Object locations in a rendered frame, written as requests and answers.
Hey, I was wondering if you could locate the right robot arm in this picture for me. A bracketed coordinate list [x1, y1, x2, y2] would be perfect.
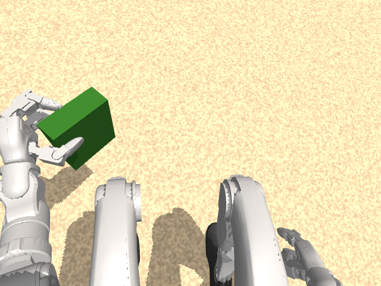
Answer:
[305, 267, 343, 286]

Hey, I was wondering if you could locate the left robot hand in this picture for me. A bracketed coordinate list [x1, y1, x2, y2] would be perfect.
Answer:
[0, 89, 84, 167]

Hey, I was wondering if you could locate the right robot foot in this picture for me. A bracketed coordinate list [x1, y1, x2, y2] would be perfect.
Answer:
[205, 222, 232, 286]

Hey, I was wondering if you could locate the left robot arm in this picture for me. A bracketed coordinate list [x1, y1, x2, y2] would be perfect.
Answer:
[0, 161, 60, 286]

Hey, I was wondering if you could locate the carton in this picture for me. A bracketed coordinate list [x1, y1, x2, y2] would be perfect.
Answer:
[36, 87, 115, 170]

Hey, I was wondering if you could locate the right robot hand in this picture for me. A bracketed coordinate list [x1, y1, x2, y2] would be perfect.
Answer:
[277, 228, 325, 281]

